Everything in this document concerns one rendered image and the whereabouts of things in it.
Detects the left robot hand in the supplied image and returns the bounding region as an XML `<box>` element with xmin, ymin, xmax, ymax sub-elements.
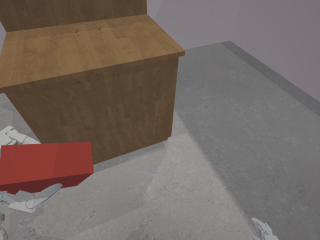
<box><xmin>0</xmin><ymin>126</ymin><xmax>63</xmax><ymax>214</ymax></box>

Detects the sponge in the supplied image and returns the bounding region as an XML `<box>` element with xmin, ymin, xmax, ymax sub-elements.
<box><xmin>0</xmin><ymin>142</ymin><xmax>94</xmax><ymax>195</ymax></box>

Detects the table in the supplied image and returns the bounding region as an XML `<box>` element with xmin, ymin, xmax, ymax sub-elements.
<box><xmin>0</xmin><ymin>0</ymin><xmax>186</xmax><ymax>165</ymax></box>

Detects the right robot hand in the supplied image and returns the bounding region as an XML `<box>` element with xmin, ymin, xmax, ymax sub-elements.
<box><xmin>251</xmin><ymin>217</ymin><xmax>279</xmax><ymax>240</ymax></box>

